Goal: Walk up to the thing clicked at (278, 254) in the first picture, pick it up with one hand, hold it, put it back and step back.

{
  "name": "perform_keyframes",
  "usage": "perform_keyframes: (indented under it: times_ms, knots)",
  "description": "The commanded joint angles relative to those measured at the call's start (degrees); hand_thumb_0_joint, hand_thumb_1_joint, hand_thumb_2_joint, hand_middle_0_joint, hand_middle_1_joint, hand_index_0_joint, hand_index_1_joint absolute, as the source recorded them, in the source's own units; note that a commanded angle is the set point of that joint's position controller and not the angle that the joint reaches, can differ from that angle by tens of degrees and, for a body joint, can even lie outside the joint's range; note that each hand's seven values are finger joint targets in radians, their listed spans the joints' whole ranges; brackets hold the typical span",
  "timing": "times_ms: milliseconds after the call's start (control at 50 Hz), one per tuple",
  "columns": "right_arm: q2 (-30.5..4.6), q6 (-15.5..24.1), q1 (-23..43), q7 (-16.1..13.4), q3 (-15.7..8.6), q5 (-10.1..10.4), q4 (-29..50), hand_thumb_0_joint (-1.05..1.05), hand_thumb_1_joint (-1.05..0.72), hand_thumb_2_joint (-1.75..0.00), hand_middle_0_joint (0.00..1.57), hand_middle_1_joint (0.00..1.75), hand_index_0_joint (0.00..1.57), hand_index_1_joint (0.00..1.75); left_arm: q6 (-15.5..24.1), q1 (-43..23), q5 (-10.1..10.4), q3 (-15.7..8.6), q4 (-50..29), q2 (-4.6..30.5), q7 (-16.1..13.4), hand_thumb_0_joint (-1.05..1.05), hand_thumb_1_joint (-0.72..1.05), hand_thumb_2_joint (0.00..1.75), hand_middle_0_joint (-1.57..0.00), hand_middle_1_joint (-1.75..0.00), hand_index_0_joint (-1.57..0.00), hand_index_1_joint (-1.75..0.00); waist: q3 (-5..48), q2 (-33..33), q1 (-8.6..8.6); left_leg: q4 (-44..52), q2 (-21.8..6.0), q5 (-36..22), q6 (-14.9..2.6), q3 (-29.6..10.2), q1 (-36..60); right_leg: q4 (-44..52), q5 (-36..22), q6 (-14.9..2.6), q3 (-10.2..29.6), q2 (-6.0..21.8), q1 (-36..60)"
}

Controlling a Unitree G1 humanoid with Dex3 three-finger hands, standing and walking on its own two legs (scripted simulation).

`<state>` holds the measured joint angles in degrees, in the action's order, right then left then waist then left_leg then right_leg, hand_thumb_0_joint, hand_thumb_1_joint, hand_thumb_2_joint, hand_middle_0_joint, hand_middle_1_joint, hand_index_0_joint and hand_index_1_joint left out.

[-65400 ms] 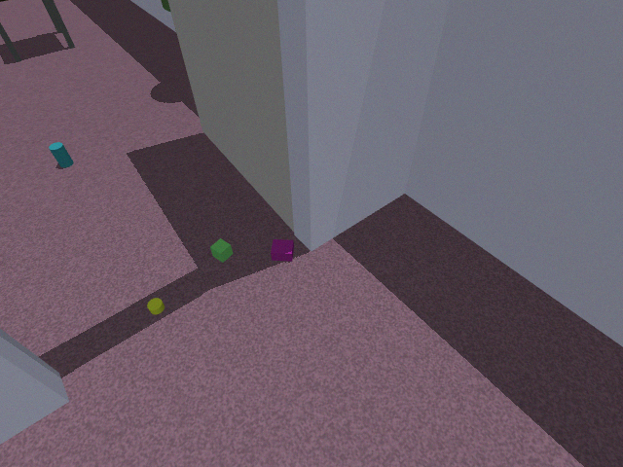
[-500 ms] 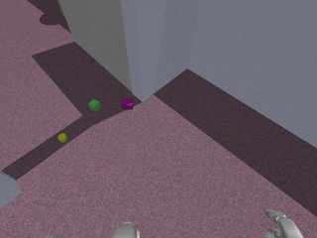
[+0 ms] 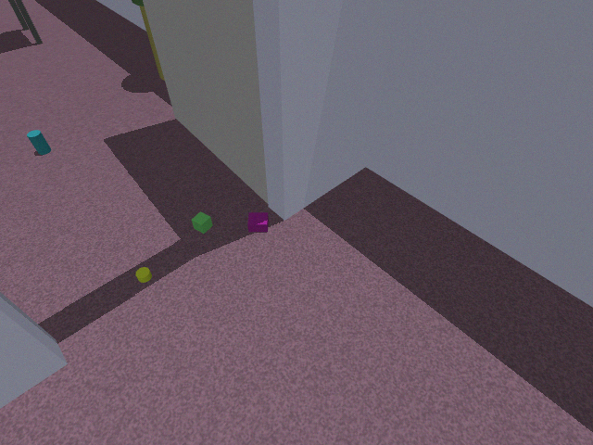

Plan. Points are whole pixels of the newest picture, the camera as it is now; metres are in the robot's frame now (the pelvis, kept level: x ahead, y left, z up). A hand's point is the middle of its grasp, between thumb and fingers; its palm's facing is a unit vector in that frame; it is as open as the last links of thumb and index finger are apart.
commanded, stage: step back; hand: left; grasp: from above
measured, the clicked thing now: (258, 222) +1.17 +0.16 -0.74
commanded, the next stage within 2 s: stand in 0.64 s
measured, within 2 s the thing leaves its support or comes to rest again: neither
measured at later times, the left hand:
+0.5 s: hand out of the picture +0.12 +0.26 -0.16, palm faces +0.05 -0.92 -0.40, open 7.4 cm
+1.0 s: hand out of the picture +0.14 +0.25 -0.15, palm faces -0.02 -0.94 -0.33, open 7.4 cm
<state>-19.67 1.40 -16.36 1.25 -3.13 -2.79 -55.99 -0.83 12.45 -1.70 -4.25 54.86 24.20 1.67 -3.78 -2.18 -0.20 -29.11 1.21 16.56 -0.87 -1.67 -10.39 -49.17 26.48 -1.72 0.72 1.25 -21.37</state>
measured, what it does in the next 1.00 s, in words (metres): steps on the spot: right foot, then left foot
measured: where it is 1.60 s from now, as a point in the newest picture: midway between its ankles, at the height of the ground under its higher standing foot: outside the picture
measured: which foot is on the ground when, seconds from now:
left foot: down 0.00-0.14, up 0.16-0.44, down 0.46-1.00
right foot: up 0.00-0.10, down 0.12-1.00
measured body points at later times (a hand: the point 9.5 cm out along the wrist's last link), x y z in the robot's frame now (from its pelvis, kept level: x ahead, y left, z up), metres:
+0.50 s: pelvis +0.05 -0.02 -0.01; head +0.08 -0.02 +0.44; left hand +0.12 +0.30 -0.13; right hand +0.14 -0.32 -0.14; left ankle +0.09 +0.13 -0.74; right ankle +0.06 -0.13 -0.73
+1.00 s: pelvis +0.06 +0.00 +0.01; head +0.07 +0.00 +0.46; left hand +0.14 +0.30 -0.12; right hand +0.16 -0.29 -0.12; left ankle +0.09 +0.13 -0.73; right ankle +0.06 -0.13 -0.73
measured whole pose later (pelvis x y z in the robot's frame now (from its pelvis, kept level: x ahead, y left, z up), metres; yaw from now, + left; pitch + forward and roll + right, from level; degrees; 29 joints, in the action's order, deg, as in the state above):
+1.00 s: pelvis +0.06 +0.00 +0.01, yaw +0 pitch -3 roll +0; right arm -19.2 0.8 -3.3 1.1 -0.6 -0.6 -63.9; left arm 1.5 5.4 -0.5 0.3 64.8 20.3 0.9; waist -3.9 -0.1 0.5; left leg -21.0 -1.5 9.1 1.0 0.7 -9.2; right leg -20.9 11.7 0.9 -1.6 1.4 -6.5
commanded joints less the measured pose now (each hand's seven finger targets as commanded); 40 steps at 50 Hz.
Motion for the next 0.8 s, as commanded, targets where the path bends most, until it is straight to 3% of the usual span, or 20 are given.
perform_keyframes:
  times_ms: [0,40,80,100,120,140,160,180,240,300,380,440,460,500,520,580,600,620,680,780]
  knots:
    - [-16.7,1.8,2.4,-1.1,-4.3,0.2,4.7,0.00,-0.90,-0.90,0.20,0.30,0.20,0.30,2.9,-4.8,0.3,-2.3,-5.0,8.9,-0.3,0.00,0.90,0.90,-0.20,-0.30,-0.20,-0.30,-0.6,12.1,-1.45,12.2,-12.6,5.2,-9.65,-14.5,-0.4,6.6,-0.9,1.06,-0.9,0.6,-2.5]
    - [-16.7,1.1,3.9,-1.0,-4.1,0.4,5.6,0.00,-0.90,-0.90,0.20,0.30,0.20,0.30,3.3,-3.3,0.2,-2.3,-4.2,8.6,-0.5,0.00,0.90,0.90,-0.20,-0.30,-0.20,-0.30,0.6,12.7,-0.41,9.6,-11.6,6.0,-8.93,-11.3,-4.8,12.5,-3.8,0.85,-2.6,-0.8,4.6]
    - [-14.2,0.0,7.4,-1.1,-3.0,1.2,6.4,0.00,-0.90,-0.90,0.20,0.30,0.20,0.30,3.7,1.9,0.4,-2.6,-1.2,8.1,-1.2,0.00,0.90,0.90,-0.20,-0.30,-0.20,-0.30,1.9,10.2,3.38,1.7,-8.8,6.6,-5.82,-6.9,-12.0,20.9,-11.3,0.74,-3.9,-2.7,16.3]
    - [-11.1,-0.4,6.8,-1.3,-1.9,1.4,6.4,0.00,-0.90,-0.90,0.20,0.30,0.20,0.30,4.0,4.3,0.1,-3.0,-0.3,9.1,-1.8,0.00,0.90,0.90,-0.20,-0.30,-0.20,-0.30,3.3,4.7,4.54,-6.1,-6.2,6.5,-4.14,-4.7,-15.6,24.4,-12.3,0.91,0.0,-1.0,21.8]
    - [-7.1,-0.4,4.9,-1.4,-0.7,1.9,7.3,0.00,-0.90,-0.90,0.20,0.30,0.20,0.30,4.5,5.5,-0.8,-4.2,-0.3,13.3,-2.4,0.00,0.90,0.90,-0.20,-0.30,-0.20,-0.30,4.3,-8.3,4.63,-19.3,0.8,11.1,-1.26,-2.3,-22.2,31.5,-7.0,-2.13,19.0,10.2,23.9]
    - [-9.4,-0.9,4.8,-2.0,-1.3,1.5,6.9,0.00,-0.90,-0.90,0.20,0.30,0.20,0.30,4.7,2.6,-0.7,-4.6,-2.0,16.6,-2.5,0.00,0.90,0.90,-0.20,-0.30,-0.20,-0.30,3.6,-6.4,4.17,-24.8,1.5,17.1,-0.06,-4.4,-22.1,36.3,4.8,-7.20,30.5,19.8,16.8]
    - [-13.4,-1.1,2.9,-2.4,-2.7,1.3,5.2,0.00,-0.90,-0.90,0.20,0.30,0.20,0.30,4.5,-2.0,-0.7,-4.5,-3.4,17.4,-2.4,0.00,0.90,0.90,-0.20,-0.30,-0.20,-0.30,0.6,-3.6,2.69,-26.8,-0.8,18.1,0.18,-6.5,-17.8,36.7,11.6,-11.43,33.2,22.1,8.4]
    - [-14.4,-0.9,1.9,-2.3,-3.0,1.4,4.2,0.00,-0.90,-0.90,0.20,0.30,0.20,0.30,4.6,-3.5,-0.5,-4.2,-3.9,15.7,-2.3,0.00,0.90,0.90,-0.20,-0.30,-0.20,-0.30,-2.2,-2.0,1.72,-26.9,-1.9,15.9,0.20,-7.1,-17.1,35.6,8.7,-11.84,30.2,20.6,6.1]
    - [-12.3,-0.8,0.9,-1.8,-2.1,1.7,1.9,0.00,-0.90,-0.90,0.20,0.30,0.20,0.30,5.3,-4.8,0.3,-3.1,-3.4,12.1,-2.6,0.00,0.90,0.90,-0.20,-0.30,-0.20,-0.30,-0.1,-2.8,0.85,-23.4,-2.3,9.7,0.17,-7.5,-16.1,31.0,-12.8,-7.24,16.1,13.9,9.9]
    - [-11.6,-1.1,2.1,-1.8,-1.9,1.2,2.1,0.00,-0.90,-0.90,0.20,0.30,0.20,0.30,5.4,-3.3,0.5,-2.9,-2.7,12.4,-2.9,0.00,0.90,0.90,-0.20,-0.30,-0.20,-0.30,2.2,-4.0,1.63,-18.3,-2.7,8.7,0.99,-4.6,-12.5,26.7,-28.8,-7.95,12.4,14.6,10.2]
    - [-10.5,-0.9,4.4,-1.8,-1.6,1.5,1.6,0.00,-0.90,-0.90,0.20,0.30,0.20,0.30,4.5,-5.2,1.2,-1.8,-3.1,11.4,-3.3,0.00,0.90,0.90,-0.20,-0.30,-0.20,-0.30,4.5,-7.3,0.94,-7.7,-2.1,3.7,0.67,1.7,-5.6,20.5,-45.9,-6.10,5.8,12.1,9.9]
    - [-11.7,-0.8,4.2,-2.1,-2.3,1.3,0.3,0.00,-0.90,-0.90,0.20,0.30,0.20,0.30,3.4,-6.5,1.5,-1.4,-3.6,11.0,-3.5,0.00,0.90,0.90,-0.20,-0.30,-0.20,-0.30,6.4,-3.8,-0.10,0.7,-3.3,-16.7,-1.04,0.7,0.7,14.6,-40.9,-2.35,3.4,8.7,8.6]
    - [-13.9,-0.8,4.6,-2.3,-2.9,1.1,0.5,0.00,-0.90,-0.90,0.20,0.30,0.20,0.30,3.1,-5.8,1.6,-1.0,-3.9,10.0,-3.6,0.00,0.90,0.90,-0.20,-0.30,-0.20,-0.30,7.6,0.5,0.50,-0.1,-7.5,-24.4,-2.59,-4.0,2.9,12.8,-34.3,-1.24,3.0,7.0,5.9]
    - [-16.6,-0.8,11.0,-2.1,-2.6,1.8,1.8,0.00,-0.90,-0.90,0.20,0.30,0.20,0.30,2.4,-4.7,2.4,-0.7,-2.3,8.9,-3.6,0.00,0.90,0.90,-0.20,-0.30,-0.20,-0.30,8.8,8.0,1.88,2.1,-14.8,-18.4,-8.67,-11.8,-4.8,9.8,-11.7,0.46,-0.7,0.3,10.0]
    - [-15.9,-0.9,13.1,-1.9,-2.2,1.7,1.6,0.00,-0.90,-0.90,0.20,0.30,0.20,0.30,2.5,-4.4,2.1,-0.6,-1.2,8.6,-3.6,0.00,0.90,0.90,-0.20,-0.30,-0.20,-0.30,7.9,8.7,2.60,2.3,-15.2,-17.0,-8.62,-11.5,-7.2,12.1,-8.4,0.15,-0.1,0.3,12.4]
    - [-13.7,-1.1,13.7,-1.9,-1.2,1.7,0.9,0.00,-0.90,-0.90,0.20,0.30,0.20,0.30,3.1,-4.6,1.4,-0.9,-0.1,10.6,-3.1,0.00,0.90,0.90,-0.20,-0.30,-0.20,-0.30,8.4,7.1,2.19,0.2,-9.5,-12.6,-3.61,-6.1,-7.0,17.9,-16.5,-1.34,4.7,4.3,12.8]
    - [-13.5,-1.2,14.2,-1.9,-1.2,1.7,0.6,0.00,-0.90,-0.90,0.20,0.30,0.20,0.30,3.1,-4.9,1.4,-0.9,0.3,11.4,-3.0,0.00,0.90,0.90,-0.20,-0.30,-0.20,-0.30,7.3,6.5,1.81,-0.2,-8.4,-9.0,-2.65,-5.3,-6.4,19.9,-16.7,-1.77,6.2,5.5,10.7]
    - [-12.4,-0.6,11.5,-1.4,-0.4,2.5,-0.6,0.00,-0.90,-0.90,0.20,0.30,0.20,0.30,2.8,-6.0,1.4,0.9,2.3,8.2,-2.3,0.00,0.90,0.90,-0.20,-0.30,-0.20,-0.30,7.0,6.9,0.01,5.3,-8.2,-3.1,-1.86,-6.4,-3.2,23.4,-11.5,-1.44,5.8,6.0,9.0]
    - [-13.5,0.3,15.6,-1.1,-0.4,2.2,-1.5,0.00,-0.90,-0.90,0.20,0.30,0.20,0.30,2.8,-7.3,1.5,1.8,3.2,7.3,-1.8,0.00,0.90,0.90,-0.20,-0.30,-0.20,-0.30,5.7,7.9,1.00,8.7,-10.6,-4.8,-1.93,-8.4,-2.2,24.8,-12.9,-0.08,2.8,4.0,10.7]
    - [-12.3,0.9,14.2,-1.1,0.1,2.4,-3.4,0.00,-0.90,-0.90,0.20,0.30,0.20,0.30,3.6,-8.9,1.5,2.0,5.1,8.7,-1.7,0.00,0.90,0.90,-0.20,-0.30,-0.20,-0.30,6.1,2.2,-0.15,9.1,-9.0,-14.8,-0.82,-4.7,2.8,29.1,-22.2,0.33,3.7,5.8,13.2]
